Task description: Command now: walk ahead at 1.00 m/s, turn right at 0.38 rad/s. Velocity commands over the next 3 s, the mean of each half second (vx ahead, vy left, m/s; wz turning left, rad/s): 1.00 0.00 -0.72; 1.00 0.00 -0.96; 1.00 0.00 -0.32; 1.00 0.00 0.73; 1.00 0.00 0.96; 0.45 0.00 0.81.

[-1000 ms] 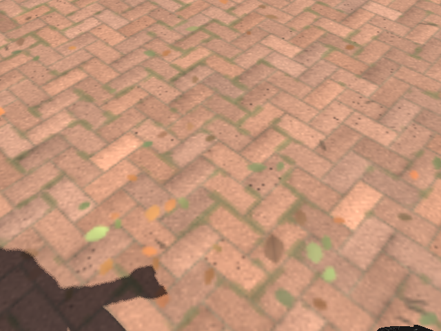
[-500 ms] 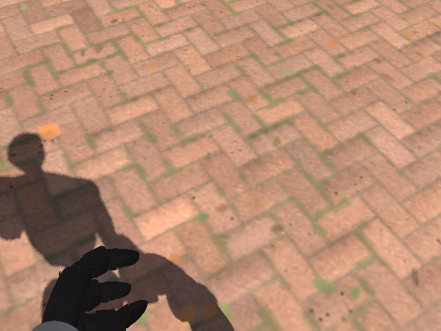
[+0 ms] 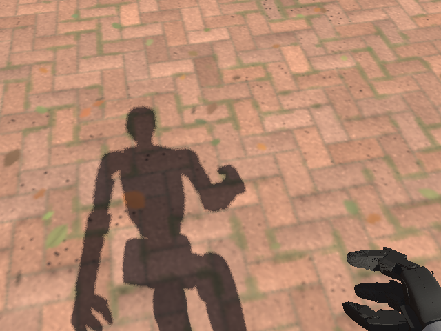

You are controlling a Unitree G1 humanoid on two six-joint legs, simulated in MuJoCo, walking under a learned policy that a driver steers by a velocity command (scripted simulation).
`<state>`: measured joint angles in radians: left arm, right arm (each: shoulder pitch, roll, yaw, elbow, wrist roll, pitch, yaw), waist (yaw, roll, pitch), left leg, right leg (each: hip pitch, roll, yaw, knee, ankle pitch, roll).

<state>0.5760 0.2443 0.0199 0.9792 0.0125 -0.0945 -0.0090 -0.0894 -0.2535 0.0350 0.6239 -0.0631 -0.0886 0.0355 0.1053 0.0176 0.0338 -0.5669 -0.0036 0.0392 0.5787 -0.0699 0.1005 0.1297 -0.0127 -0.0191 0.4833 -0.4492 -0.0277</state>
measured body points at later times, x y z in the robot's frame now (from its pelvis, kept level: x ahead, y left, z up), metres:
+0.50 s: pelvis +0.46 -0.06 -0.02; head +0.48 -0.06 +0.43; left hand +0.69 +0.14 -0.13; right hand +0.40 -0.32 -0.15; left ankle +0.27 +0.12 -0.57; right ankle +0.55 -0.10 -0.71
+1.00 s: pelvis +0.88 -0.22 +0.02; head +0.90 -0.23 +0.47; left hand +1.19 -0.11 -0.08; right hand +0.74 -0.49 -0.07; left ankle +1.00 -0.14 -0.71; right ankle +0.74 -0.20 -0.60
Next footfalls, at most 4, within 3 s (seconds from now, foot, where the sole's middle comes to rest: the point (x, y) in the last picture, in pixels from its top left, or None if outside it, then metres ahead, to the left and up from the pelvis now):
0.44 right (291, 286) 0.58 -0.12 -0.75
0.86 left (306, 170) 1.03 -0.17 -0.75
1.32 right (429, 169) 1.08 -0.62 -0.75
1.76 left None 1.43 -0.93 -0.75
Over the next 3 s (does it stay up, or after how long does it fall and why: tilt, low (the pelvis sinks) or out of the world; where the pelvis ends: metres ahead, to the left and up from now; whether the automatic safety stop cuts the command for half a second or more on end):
stays up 2.10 -1.30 0.02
